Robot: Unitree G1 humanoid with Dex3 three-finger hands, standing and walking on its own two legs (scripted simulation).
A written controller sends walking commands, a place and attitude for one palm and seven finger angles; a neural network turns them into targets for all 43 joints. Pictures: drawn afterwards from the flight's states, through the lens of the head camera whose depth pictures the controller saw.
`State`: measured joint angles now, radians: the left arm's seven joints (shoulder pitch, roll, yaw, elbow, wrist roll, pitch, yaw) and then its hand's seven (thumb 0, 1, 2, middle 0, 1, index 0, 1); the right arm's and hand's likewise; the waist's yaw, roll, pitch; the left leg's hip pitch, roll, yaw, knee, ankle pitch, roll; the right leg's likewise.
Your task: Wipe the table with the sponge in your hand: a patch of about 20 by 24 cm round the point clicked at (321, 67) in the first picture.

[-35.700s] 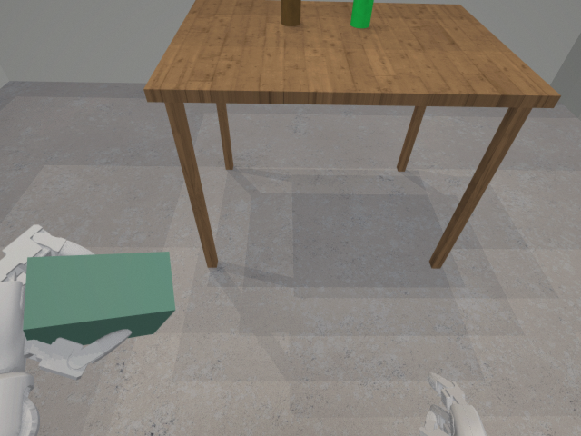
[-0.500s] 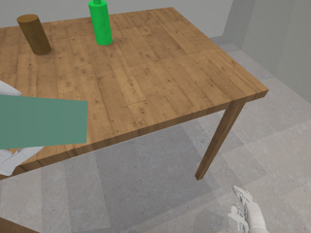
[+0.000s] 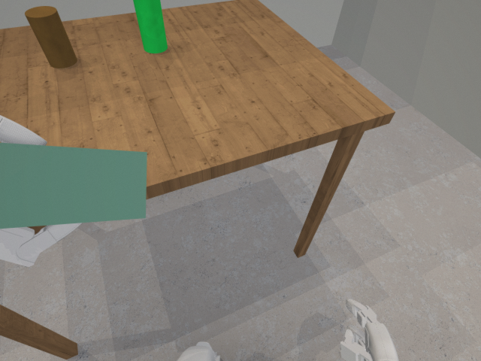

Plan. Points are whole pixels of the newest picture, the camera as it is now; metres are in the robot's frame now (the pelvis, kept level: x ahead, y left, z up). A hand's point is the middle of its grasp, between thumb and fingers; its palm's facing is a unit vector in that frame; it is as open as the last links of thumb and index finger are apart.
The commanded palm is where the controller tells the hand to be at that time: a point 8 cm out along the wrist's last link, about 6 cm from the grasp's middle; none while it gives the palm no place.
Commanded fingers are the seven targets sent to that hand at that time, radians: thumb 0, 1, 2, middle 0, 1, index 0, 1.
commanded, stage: step back with the hand held close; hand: left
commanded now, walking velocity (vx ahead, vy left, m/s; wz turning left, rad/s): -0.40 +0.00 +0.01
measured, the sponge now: (88, 182) +0.25 +0.19 +0.24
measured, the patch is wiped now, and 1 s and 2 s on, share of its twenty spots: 1.00 1.00 1.00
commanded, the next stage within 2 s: stop stepping back and stand still in 0.20 s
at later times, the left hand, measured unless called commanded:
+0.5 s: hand out of the picture +0.07 +0.23 +0.26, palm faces +0.47 -0.80 -0.38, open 10.3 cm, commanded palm +0.02 +0.28 +0.28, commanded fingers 0.00 0.10 1.30 -1.20 -1.60 -1.20 -1.60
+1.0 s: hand out of the picture +0.00 +0.24 +0.27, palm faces +0.52 -0.79 -0.32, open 10.3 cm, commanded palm -0.05 +0.29 +0.28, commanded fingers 0.00 0.10 1.30 -1.20 -1.60 -1.20 -1.60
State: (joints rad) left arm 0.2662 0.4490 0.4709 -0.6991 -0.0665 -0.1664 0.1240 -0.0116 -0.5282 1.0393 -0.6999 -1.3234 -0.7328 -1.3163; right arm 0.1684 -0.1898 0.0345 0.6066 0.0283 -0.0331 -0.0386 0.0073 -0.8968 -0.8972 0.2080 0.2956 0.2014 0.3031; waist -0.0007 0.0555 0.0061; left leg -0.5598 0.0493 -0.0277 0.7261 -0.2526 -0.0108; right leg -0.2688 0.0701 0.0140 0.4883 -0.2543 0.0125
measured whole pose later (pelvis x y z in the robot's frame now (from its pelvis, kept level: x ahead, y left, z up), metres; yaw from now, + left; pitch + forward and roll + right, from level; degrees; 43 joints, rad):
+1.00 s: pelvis -0.19 +0.00 +0.00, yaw +3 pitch -1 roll +0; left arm 0.30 0.42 0.44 -0.62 -0.05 -0.14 0.13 -0.01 -0.53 1.04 -0.70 -1.32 -0.74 -1.32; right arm 0.28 -0.23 0.03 0.63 0.02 -0.06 -0.06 0.01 -0.90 -0.90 0.21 0.30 0.20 0.30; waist -0.01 0.00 -0.07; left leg -0.32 0.06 0.02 0.62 -0.41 0.05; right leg -0.29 0.02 -0.08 0.55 -0.26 -0.06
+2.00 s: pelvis -0.17 +0.04 +0.01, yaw +3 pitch +0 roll -2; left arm 0.33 0.41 0.45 -0.62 -0.06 -0.14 0.15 -0.01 -0.53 1.04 -0.70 -1.32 -0.73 -1.32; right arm 0.18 -0.21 0.03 0.61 0.02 -0.06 -0.05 0.01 -0.90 -0.90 0.21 0.30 0.20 0.30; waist -0.01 0.03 -0.01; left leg -0.27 0.03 0.01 0.50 -0.24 0.00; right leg -0.21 0.00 -0.07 0.42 -0.22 0.00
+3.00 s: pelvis -0.17 +0.03 +0.01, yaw +3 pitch +0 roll -2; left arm 0.35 0.42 0.45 -0.62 -0.06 -0.13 0.15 -0.01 -0.53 1.04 -0.70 -1.32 -0.73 -1.32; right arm 0.18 -0.22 0.02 0.60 0.02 -0.06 -0.04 0.01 -0.90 -0.90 0.20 0.30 0.20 0.30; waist -0.01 0.04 0.00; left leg -0.27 0.04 0.00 0.50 -0.24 -0.01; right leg -0.20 0.01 -0.07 0.42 -0.22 -0.01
